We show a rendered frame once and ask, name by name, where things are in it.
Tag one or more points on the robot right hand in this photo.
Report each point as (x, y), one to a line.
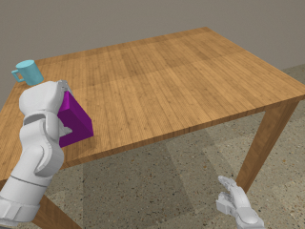
(228, 203)

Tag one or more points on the sponge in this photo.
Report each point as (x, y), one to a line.
(74, 117)

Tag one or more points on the table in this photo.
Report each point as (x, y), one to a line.
(148, 90)

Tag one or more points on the right robot forearm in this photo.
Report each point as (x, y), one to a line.
(247, 218)

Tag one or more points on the robot left hand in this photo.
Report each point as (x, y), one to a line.
(47, 96)

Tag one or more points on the left robot forearm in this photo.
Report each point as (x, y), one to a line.
(41, 158)

